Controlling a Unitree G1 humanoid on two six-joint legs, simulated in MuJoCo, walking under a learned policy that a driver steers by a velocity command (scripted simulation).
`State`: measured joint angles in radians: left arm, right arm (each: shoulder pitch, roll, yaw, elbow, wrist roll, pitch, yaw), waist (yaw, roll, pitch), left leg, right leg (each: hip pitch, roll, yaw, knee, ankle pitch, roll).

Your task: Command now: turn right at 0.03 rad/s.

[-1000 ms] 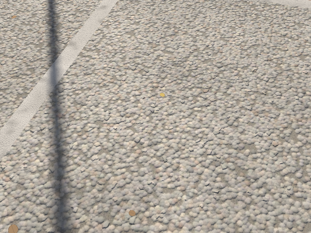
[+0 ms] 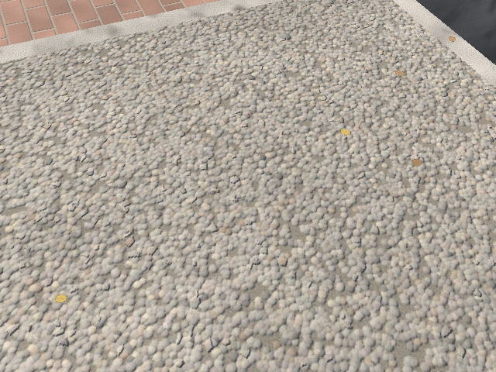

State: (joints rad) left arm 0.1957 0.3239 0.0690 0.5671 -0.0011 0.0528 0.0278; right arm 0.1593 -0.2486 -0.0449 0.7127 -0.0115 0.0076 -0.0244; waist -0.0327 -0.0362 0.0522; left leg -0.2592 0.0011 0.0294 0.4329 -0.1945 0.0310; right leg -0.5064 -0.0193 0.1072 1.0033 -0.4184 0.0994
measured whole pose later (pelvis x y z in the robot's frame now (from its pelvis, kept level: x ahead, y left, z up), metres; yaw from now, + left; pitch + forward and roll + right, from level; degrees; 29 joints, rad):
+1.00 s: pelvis +0.05 +0.05 +0.00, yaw +23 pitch +2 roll +0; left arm 0.29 0.29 0.07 0.72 -0.04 -0.02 0.00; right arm 0.22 -0.26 -0.04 0.70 0.00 -0.05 -0.01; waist 0.00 0.02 -0.05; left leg -0.15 -0.02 0.06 0.35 -0.25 0.05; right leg -0.48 -0.07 0.02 0.91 -0.33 -0.02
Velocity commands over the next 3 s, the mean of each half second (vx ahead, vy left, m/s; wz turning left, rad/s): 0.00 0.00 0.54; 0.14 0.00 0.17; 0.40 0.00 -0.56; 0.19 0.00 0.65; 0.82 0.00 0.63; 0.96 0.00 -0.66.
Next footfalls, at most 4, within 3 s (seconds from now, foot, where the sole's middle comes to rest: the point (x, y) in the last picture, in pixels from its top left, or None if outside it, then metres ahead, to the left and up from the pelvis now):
0.12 right None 0.04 -0.14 -0.78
0.48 left None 0.02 0.14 -0.78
1.20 right None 0.28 -0.07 -0.78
1.68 left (210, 346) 0.53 0.08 -0.78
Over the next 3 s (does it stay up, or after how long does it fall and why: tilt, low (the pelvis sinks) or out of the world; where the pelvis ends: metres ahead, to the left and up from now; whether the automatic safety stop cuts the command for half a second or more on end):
stays up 1.02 0.42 -0.05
